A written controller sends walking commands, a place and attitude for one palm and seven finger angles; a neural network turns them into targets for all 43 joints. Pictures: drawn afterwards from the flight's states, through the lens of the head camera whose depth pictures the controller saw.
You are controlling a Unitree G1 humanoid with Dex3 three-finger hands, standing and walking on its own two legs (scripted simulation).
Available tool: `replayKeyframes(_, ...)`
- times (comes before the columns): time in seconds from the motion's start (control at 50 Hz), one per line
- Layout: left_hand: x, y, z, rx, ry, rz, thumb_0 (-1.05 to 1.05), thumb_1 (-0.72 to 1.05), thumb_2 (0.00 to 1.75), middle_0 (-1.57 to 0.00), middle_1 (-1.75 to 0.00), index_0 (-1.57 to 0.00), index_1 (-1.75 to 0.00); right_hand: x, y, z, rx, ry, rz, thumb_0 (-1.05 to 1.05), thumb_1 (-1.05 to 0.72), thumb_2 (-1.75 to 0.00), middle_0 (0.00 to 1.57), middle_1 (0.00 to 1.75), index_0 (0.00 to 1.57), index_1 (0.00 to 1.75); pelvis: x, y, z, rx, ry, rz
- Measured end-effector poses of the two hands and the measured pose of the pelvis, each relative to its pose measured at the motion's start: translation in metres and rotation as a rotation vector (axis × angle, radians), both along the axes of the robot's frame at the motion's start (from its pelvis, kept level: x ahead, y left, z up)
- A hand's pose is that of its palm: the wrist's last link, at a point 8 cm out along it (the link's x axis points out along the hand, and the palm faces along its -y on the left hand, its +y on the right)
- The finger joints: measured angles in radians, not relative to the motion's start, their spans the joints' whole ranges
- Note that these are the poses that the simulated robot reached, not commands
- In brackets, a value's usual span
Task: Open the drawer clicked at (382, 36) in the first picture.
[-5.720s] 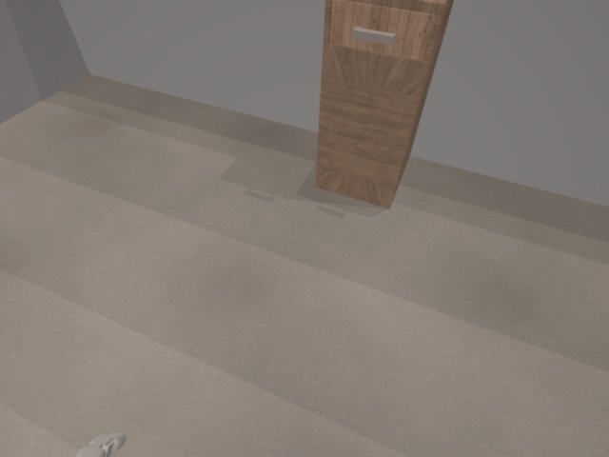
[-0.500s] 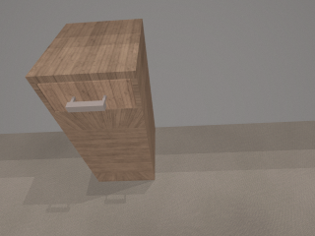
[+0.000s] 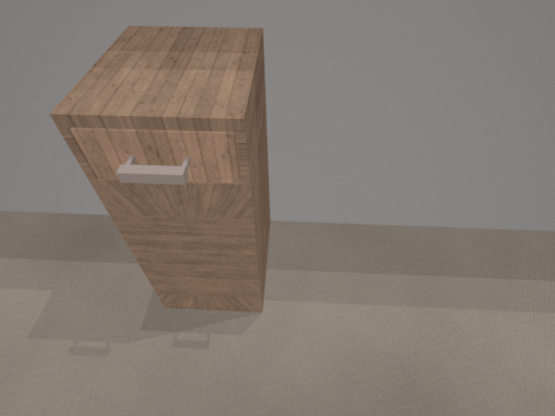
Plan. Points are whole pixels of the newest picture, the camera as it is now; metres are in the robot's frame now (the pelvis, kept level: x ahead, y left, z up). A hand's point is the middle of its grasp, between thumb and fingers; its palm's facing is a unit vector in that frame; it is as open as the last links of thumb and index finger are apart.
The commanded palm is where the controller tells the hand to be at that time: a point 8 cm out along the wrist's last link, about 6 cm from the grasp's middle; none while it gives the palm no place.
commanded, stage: look again from close up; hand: left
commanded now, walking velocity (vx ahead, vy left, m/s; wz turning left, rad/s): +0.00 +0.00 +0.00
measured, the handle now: (156, 167) +0.58 +0.30 +0.00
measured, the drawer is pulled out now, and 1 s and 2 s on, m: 0.00 0.00 0.00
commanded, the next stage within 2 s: shuffle to correct the standing spot in 0.52 s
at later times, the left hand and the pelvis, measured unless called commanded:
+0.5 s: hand out of the picture +0.01 +0.22 -0.18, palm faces +0.01 -0.98 -0.21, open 7.3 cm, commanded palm none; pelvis -0.01 +0.05 +0.00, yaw -1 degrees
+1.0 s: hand out of the picture -0.02 +0.23 -0.20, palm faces +0.09 -0.99 -0.14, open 7.3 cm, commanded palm none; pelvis +0.03 +0.07 -0.02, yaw +0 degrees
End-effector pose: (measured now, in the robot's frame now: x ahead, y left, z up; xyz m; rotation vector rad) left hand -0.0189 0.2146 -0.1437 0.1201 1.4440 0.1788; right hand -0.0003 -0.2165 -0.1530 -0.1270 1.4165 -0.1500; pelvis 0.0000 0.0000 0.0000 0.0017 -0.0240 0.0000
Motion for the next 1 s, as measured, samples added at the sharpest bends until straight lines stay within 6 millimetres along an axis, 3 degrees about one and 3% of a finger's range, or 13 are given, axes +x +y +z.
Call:
replayKeyframes(0.16,-0.014,0.007,-0.003,-0.003,-0.009,-0.03,0.0,0.91,0.9,-0.2,-0.3,-0.21,-0.3,-0.002,0.008,-0.003,-0.007,-0.055,-0.016,0.0,-0.92,-0.9,0.19,0.3,0.2,0.3,-0.009,0.017,-0.006,-0.032,0.016,-0.002)
replayKeyframes(0.42,0.018,0.053,-0.003,0.023,-0.109,-0.055,0.01,0.92,0.9,-0.2,-0.3,-0.2,-0.3,-0.029,0.053,-0.001,0.021,-0.041,-0.005,0.01,-0.92,-0.9,0.19,0.3,0.2,0.3,-0.012,0.044,-0.005,-0.001,0.005,-0.011)
replayKeyframes(0.62,0.012,0.055,-0.004,0.009,-0.075,-0.056,0.0,0.92,0.9,-0.2,-0.3,-0.2,-0.3,-0.036,0.063,0.0,0.028,-0.005,-0.008,0.0,-0.91,-0.9,0.2,0.3,0.2,0.3,-0.011,0.05,-0.004,0.003,0.011,-0.013)
replayKeyframes(0.84,-0.004,0.045,-0.014,-0.03,-0.01,-0.016,0.0,0.91,0.9,-0.2,-0.3,-0.2,-0.3,-0.023,0.053,-0.005,0.007,0.028,0.007,0.0,-0.91,-0.9,0.19,0.3,0.2,0.3,0.005,0.051,-0.012,-0.007,0.019,-0.009)
replayKeyframes(1.0,-0.007,0.063,-0.025,-0.05,0.064,0.048,0.0,0.91,0.9,-0.2,-0.3,-0.2,-0.3,0.019,0.061,0.004,-0.05,0.008,0.038,0.0,-0.91,-0.9,0.19,0.3,0.2,0.3,0.034,0.07,-0.016,-0.012,0.033,0.008)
